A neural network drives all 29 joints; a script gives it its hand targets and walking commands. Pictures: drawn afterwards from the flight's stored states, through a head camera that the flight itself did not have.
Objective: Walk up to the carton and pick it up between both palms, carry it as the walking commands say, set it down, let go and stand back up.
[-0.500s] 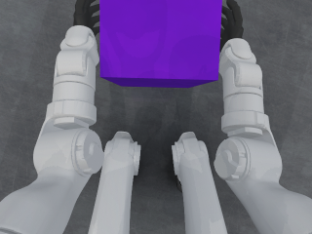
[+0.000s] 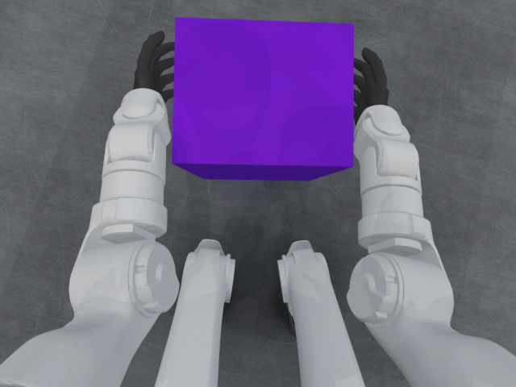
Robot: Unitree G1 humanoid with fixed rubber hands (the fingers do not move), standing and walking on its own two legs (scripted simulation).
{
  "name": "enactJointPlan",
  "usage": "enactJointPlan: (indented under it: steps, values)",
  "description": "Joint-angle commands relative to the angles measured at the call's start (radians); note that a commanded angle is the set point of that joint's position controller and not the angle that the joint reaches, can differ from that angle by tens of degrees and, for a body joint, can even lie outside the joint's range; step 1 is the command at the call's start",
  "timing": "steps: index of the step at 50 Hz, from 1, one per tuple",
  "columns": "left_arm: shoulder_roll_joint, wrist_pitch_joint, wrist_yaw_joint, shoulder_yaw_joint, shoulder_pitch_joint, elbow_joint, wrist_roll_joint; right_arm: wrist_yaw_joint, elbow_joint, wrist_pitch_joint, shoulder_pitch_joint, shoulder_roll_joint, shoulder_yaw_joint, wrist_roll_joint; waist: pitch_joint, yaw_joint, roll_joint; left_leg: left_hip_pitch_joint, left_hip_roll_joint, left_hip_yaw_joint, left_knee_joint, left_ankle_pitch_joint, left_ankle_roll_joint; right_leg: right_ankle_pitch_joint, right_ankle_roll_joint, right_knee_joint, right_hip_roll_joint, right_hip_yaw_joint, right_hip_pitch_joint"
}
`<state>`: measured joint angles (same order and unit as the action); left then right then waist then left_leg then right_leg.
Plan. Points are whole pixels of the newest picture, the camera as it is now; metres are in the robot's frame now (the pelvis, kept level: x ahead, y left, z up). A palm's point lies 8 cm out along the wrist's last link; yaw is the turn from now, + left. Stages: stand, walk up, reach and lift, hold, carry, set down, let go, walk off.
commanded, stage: reach and lift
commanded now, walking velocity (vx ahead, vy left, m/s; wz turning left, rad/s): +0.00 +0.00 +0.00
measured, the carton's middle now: (260, 120) +0.49 +0.00 -0.14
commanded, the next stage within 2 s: none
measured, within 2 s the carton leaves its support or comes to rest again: neither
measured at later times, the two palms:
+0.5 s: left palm (132, 83) +0.48 +0.15 +0.00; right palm (398, 103) +0.47 -0.15 +0.01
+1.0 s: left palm (103, 70) +0.46 +0.15 +0.08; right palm (440, 95) +0.45 -0.15 +0.08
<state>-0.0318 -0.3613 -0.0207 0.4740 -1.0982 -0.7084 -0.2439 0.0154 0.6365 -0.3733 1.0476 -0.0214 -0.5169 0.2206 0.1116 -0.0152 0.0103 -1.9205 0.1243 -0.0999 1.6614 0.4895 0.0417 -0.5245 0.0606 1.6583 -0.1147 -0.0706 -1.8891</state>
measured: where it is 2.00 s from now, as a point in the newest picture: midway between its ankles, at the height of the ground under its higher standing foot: (251, 310)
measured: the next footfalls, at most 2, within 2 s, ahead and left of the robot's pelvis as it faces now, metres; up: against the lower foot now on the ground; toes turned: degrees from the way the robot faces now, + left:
none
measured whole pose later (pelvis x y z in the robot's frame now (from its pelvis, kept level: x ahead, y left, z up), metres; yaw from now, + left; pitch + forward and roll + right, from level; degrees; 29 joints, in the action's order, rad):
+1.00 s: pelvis +0.04 +0.00 +0.13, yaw +1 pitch +34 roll -1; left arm 0.07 -0.31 -0.01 0.44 -0.75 -0.63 -0.25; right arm -0.01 0.55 -0.33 0.70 -0.11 -0.47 0.25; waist 0.17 -0.02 0.01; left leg -1.36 0.11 -0.13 1.18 0.41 0.03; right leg -0.43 0.04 1.17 -0.11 -0.11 -1.34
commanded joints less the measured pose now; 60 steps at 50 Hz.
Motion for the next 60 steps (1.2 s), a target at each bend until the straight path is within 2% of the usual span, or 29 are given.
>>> enactJointPlan:
  steps: [1, 30, 60]
  values:
    - [1.047, 0.000, 0.226, -0.484, -0.534, -0.081, 0.124, -0.227, 0.038, 0.017, 0.649, -0.969, 0.513, -0.133, 1.002, -0.013, 0.036, 0.650, 0.056, 0.151, -0.179, -0.267, -0.014, 0.256, -0.024, -0.177, -0.069, 0.156, 0.501]
    - [1.107, 0.032, 0.223, -0.530, -0.316, -0.051, 0.109, -0.240, 0.018, 0.040, 0.415, -1.032, 0.558, -0.106, 0.902, -0.011, 0.027, 0.879, 0.048, 0.115, -0.421, -0.306, -0.017, 0.297, -0.026, -0.421, -0.067, 0.116, 0.731]
    - [1.146, 0.049, 0.257, -0.588, -0.055, 0.021, 0.082, -0.266, -0.044, 0.056, 0.137, -1.086, 0.633, -0.071, 0.734, -0.007, 0.016, 1.166, 0.021, 0.073, -0.730, -0.417, -0.027, 0.433, -0.033, -0.734, -0.041, 0.068, 1.069]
